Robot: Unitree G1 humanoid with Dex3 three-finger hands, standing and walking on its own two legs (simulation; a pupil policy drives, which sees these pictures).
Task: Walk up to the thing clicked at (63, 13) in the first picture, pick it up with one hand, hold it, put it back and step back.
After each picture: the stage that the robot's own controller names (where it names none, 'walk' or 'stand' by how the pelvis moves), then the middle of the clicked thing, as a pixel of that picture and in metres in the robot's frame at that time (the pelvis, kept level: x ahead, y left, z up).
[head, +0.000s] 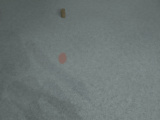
stand; (63, 13) +1.97 +0.31 -0.72
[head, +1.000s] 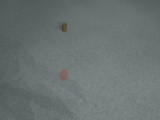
walk; (64, 27) +1.85 +0.21 -0.71
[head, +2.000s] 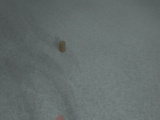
walk; (62, 46) +1.24 +0.17 -0.71
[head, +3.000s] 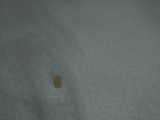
walk; (57, 82) +0.77 +0.19 -0.71
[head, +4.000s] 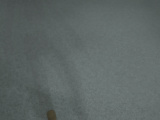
walk; (51, 116) +0.49 +0.22 -0.71
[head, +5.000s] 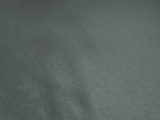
walk; out of the picture +0.37 +0.21 -0.70
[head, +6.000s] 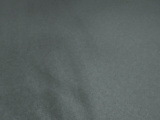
stand; out of the picture +0.33 +0.18 -0.72
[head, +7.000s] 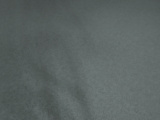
stand; out of the picture +0.33 +0.19 -0.73
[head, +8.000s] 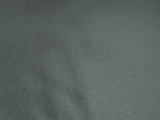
stand; out of the picture +0.33 +0.20 -0.73
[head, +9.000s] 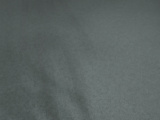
stand; out of the picture +0.33 +0.20 -0.73
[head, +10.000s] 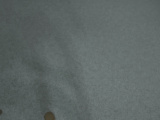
go down; (50, 118) +0.35 +0.20 -0.67
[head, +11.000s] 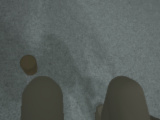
go down; (29, 65) +0.41 +0.22 -0.29
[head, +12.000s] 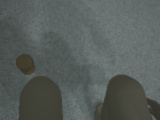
close in; (26, 65) +0.41 +0.23 -0.28
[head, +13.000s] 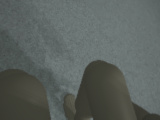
close in; out of the picture +0.40 +0.25 -0.22
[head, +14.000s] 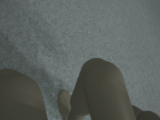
close; out of the picture +0.39 +0.26 -0.22
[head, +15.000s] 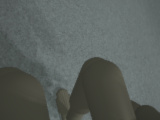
lift; out of the picture +0.38 +0.25 -0.23
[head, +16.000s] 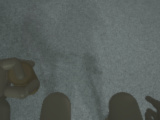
lift; (25, 79) +0.32 +0.20 -0.03
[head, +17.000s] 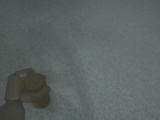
hold; (38, 91) +0.31 +0.17 +0.00
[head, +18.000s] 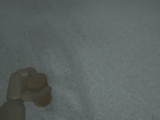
hold; (39, 90) +0.32 +0.17 -0.01
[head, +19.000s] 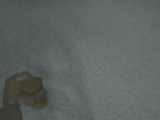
crouch; (35, 94) +0.32 +0.18 -0.04
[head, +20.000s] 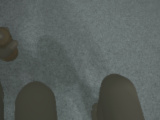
lower; (4, 46) +0.46 +0.23 -0.09
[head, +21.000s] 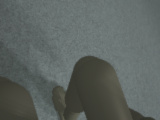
lower; out of the picture +0.43 +0.27 -0.23
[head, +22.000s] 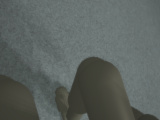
lower; out of the picture +0.42 +0.28 -0.22
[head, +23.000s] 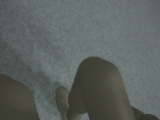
lower; out of the picture +0.42 +0.28 -0.22
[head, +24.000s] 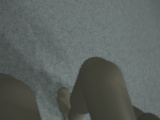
lower; out of the picture +0.41 +0.28 -0.22
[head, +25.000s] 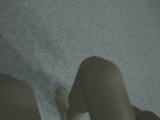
open; out of the picture +0.41 +0.25 -0.22
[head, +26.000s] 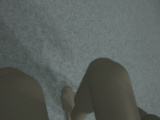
rise; out of the picture +0.40 +0.24 -0.23
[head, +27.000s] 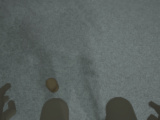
walk; (52, 85) +0.41 +0.18 -0.47
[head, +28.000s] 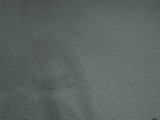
stand; out of the picture +0.35 +0.17 -0.66
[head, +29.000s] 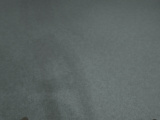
stand; out of the picture +0.36 +0.18 -0.66
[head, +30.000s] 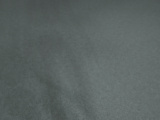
stand; out of the picture +0.37 +0.16 -0.71
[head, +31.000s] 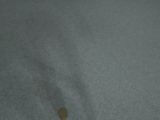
walk; (63, 114) +0.39 +0.13 -0.70
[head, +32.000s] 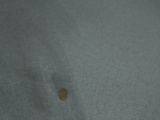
walk; (63, 94) +0.51 +0.13 -0.70
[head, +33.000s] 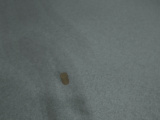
walk; (64, 78) +0.73 +0.24 -0.70
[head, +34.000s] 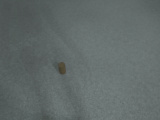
stand; (62, 68) +0.93 +0.23 -0.71
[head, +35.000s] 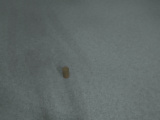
stand; (65, 72) +0.95 +0.20 -0.72
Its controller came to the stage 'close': yes
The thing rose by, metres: 0.72
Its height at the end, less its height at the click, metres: +0.00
